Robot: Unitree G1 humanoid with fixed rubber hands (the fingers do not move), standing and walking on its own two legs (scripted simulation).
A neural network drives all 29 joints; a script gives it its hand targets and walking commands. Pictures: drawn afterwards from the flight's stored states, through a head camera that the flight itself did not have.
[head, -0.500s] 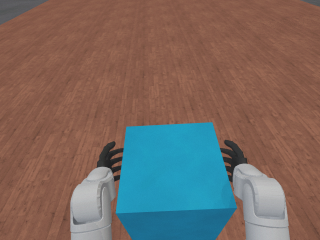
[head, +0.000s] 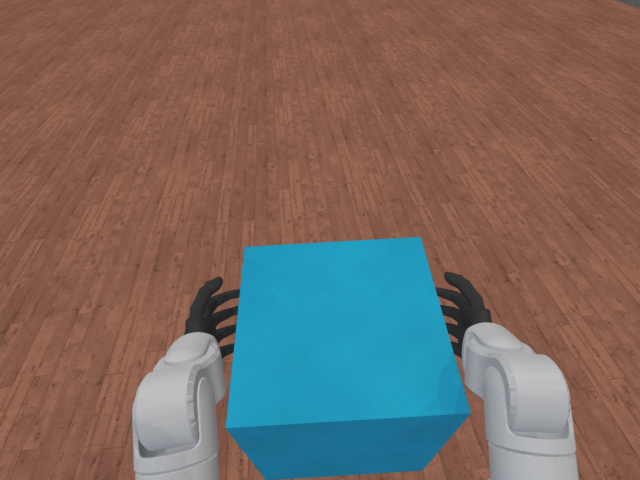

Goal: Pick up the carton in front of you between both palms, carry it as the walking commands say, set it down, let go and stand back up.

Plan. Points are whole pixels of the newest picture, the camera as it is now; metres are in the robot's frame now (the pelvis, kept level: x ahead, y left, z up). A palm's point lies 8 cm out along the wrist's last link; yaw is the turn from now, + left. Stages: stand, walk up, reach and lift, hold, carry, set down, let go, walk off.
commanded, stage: carry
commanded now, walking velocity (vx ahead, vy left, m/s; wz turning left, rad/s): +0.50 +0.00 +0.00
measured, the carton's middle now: (338, 365) +0.27 +0.00 +0.02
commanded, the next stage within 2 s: none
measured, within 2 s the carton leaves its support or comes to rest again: neither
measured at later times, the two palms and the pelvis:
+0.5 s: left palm (246, 174) +0.59 +0.14 +0.10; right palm (418, 170) +0.59 -0.16 +0.09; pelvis +0.33 -0.02 +0.00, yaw +2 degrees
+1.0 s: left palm (251, 102) +0.90 +0.16 +0.09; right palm (380, 98) +0.90 -0.14 +0.08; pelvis +0.63 +0.00 -0.01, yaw +1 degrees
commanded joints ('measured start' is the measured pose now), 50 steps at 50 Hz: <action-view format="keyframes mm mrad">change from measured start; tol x32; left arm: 1 -420 -833 -703 -5 -406 34 -248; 50 -387 -844 -724 -55 -415 19 -255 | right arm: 1 -454 816 662 -59 385 7 241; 50 -413 822 657 -98 362 -10 244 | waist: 1 -10 158 -63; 6 41 -360 -260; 28 4 -135 -103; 31 -20 358 -314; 50 11 80 -170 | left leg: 1 73 212 -77 -16 307 96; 8 -698 37 -196 1046 -180 15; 28 -264 -54 71 194 217 32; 31 335 382 -732 -6 48 236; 43 62 200 -52 59 797 109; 50 -126 129 -5 297 449 -4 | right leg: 1 61 26 -48 -73 13 -19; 4 487 65 -83 -112 -112 -38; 6 869 -339 639 -318 -243 -214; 25 713 -143 2 -355 251 -102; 28 656 -103 -89 -102 449 -53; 33 -107 42 155 785 -395 -18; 50 507 -2 5 -221 417 2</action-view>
